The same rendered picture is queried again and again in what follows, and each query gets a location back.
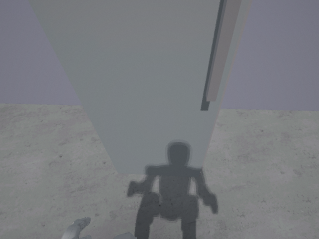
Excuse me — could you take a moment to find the robot left hand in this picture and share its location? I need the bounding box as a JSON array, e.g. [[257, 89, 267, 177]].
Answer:
[[61, 217, 92, 239]]

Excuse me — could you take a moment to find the handle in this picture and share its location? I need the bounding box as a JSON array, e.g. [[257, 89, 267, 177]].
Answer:
[[206, 0, 242, 102]]

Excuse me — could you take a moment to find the fridge door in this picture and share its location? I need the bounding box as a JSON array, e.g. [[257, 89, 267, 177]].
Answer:
[[28, 0, 250, 178]]

